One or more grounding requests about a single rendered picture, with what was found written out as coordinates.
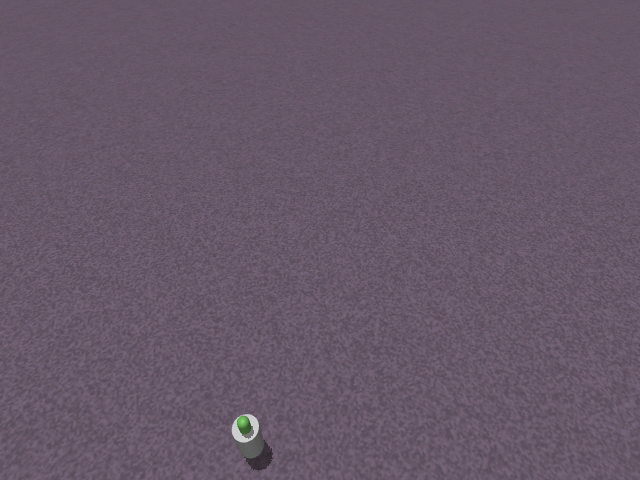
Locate bottle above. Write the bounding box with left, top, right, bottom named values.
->
left=232, top=414, right=264, bottom=458

